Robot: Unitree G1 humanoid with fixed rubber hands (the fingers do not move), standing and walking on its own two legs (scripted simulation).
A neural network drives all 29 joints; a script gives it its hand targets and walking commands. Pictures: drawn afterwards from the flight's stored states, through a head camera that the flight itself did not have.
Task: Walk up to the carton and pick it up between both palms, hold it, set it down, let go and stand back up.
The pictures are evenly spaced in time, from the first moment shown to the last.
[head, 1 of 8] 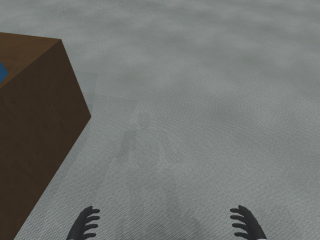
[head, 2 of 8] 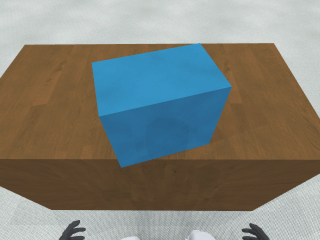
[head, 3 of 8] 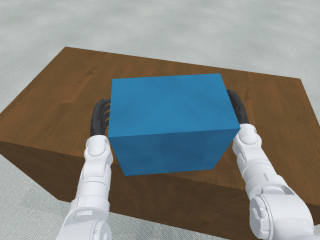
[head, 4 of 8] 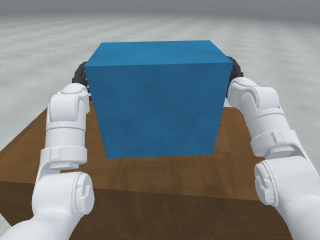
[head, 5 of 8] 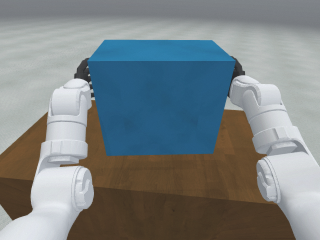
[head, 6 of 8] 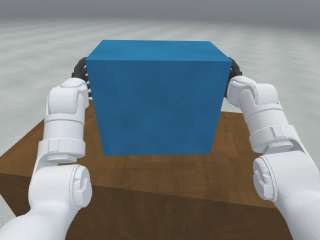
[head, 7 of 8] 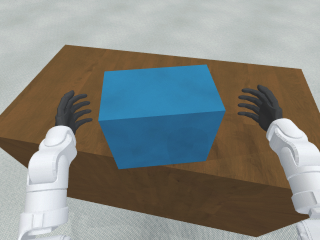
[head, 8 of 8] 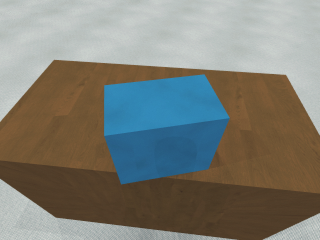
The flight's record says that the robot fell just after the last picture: no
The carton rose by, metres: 0.22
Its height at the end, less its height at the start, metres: +0.00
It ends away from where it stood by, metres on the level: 0.03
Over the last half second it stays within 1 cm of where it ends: yes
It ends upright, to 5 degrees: yes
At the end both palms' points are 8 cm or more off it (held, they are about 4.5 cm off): yes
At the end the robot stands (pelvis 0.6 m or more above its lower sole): yes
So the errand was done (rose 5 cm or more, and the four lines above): yes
